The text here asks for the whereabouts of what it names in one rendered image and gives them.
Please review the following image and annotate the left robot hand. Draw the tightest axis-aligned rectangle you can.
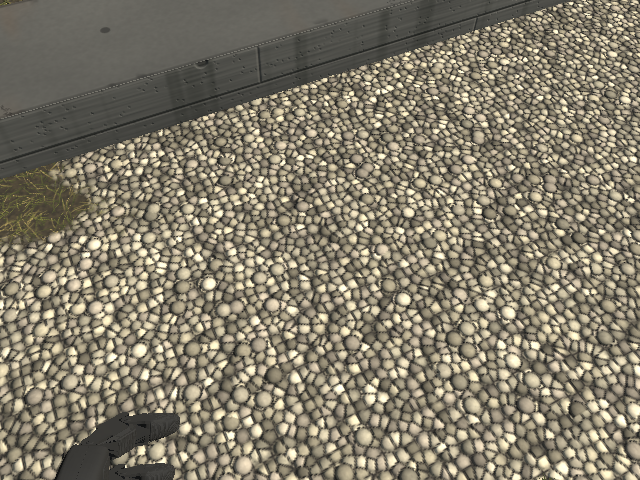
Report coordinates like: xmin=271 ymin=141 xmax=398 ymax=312
xmin=54 ymin=412 xmax=180 ymax=480

